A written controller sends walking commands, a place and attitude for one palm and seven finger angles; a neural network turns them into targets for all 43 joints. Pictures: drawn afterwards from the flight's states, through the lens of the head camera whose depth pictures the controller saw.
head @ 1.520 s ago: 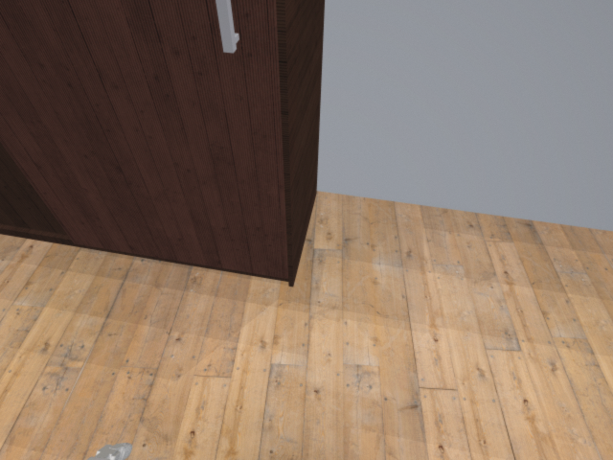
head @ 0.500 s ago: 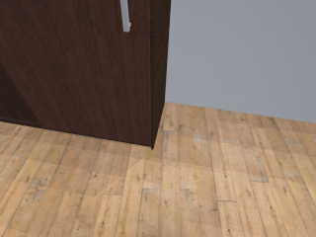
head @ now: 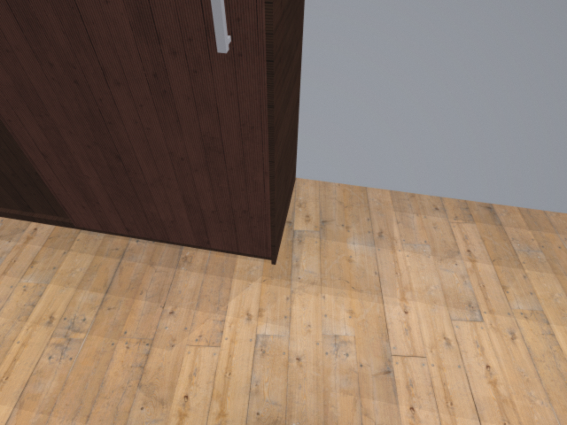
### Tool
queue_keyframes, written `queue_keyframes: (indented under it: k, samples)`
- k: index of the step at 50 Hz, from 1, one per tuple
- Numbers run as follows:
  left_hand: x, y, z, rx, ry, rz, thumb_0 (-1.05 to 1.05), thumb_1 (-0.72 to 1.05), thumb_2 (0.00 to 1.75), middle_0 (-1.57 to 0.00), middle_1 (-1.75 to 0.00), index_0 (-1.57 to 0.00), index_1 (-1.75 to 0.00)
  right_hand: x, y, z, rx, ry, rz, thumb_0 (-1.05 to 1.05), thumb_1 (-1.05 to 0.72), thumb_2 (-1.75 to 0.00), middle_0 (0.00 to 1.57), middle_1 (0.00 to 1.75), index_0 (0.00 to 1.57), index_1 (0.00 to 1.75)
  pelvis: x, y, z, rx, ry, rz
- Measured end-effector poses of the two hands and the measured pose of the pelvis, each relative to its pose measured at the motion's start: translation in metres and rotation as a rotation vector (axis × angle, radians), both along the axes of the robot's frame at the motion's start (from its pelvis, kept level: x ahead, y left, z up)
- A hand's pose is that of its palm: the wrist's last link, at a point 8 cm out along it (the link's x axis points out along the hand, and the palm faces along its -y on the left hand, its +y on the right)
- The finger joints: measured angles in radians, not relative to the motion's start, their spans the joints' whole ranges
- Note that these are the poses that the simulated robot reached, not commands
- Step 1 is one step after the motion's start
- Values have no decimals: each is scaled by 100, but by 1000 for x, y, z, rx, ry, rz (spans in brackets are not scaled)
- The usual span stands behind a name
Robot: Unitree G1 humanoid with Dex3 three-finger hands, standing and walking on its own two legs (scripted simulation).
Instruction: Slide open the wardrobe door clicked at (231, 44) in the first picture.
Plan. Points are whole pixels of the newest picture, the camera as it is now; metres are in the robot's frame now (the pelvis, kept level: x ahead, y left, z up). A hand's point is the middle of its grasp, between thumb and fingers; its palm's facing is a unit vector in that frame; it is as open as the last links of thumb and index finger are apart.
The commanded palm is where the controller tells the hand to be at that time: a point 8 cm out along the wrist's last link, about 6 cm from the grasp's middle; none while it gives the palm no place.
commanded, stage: walk to a spot facing it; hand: right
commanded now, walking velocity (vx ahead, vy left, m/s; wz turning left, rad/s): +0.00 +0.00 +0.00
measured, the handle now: (221, 7) +0.85 +0.19 +0.22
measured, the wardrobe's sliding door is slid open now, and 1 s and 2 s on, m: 0.00 0.00 0.00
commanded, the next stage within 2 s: none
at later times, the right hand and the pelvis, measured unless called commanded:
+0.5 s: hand out of the picture +0.06 -0.17 -0.18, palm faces -0.17 +0.94 -0.28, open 7.4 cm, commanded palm none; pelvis -0.02 +0.03 -0.03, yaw +12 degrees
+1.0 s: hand out of the picture +0.12 -0.20 -0.19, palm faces -0.39 +0.89 -0.22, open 7.4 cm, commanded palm none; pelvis -0.04 -0.04 -0.01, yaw +28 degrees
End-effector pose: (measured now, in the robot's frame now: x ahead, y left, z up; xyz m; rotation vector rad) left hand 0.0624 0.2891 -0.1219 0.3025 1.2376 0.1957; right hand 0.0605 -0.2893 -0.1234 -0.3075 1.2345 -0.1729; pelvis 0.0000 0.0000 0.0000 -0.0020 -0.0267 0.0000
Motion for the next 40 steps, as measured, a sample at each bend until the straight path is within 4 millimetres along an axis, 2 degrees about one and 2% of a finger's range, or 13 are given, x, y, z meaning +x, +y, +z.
queue_keyframes:
  k: [7,11,18,22,24,32,36,40]
  samples:
    - [7,-3,-1,1,-26,14,0,91,90,-20,-30,-20,-29,5,0,-1,-4,2,4,0,-90,-90,21,30,20,30,1,-1,-1,-1,3,26]
    - [2,-12,-7,-19,-49,55,0,91,90,-20,-30,-20,-29,5,8,-8,10,29,24,0,-90,-90,20,30,20,30,-2,-2,-6,-6,7,66]
    - [-29,-21,-28,-85,-49,150,0,91,90,-20,-30,-20,-29,6,38,-20,43,67,81,0,-90,-90,20,30,20,30,-11,8,-17,-36,-1,155]
    - [-49,-12,-49,-124,-36,210,0,91,90,-20,-30,-20,-30,7,61,-23,40,53,120,0,-90,-90,20,30,20,30,-14,22,-28,-34,-2,206]
    - [-59,-6,-53,-129,-18,235,0,91,90,-20,-30,-20,-29,5,70,-23,37,47,128,0,-90,-90,20,30,20,30,-17,27,-29,-21,-1,210]
    - [-78,8,-27,-103,-29,310,1,91,90,-20,-30,-20,-29,0,92,-10,67,77,174,0,-90,-90,21,30,20,30,-26,32,-8,-36,28,290]
    - [-84,12,-18,-70,-65,353,1,91,90,-20,-30,-20,-29,8,91,-10,74,74,215,0,-90,-90,21,30,20,30,-28,26,-6,-33,36,336]
    - [-87,7,-11,-40,-99,383,0,91,90,-20,-30,-19,-29,21,82,-12,81,54,253,0,-90,-90,21,30,20,30,-30,15,-7,-22,38,376]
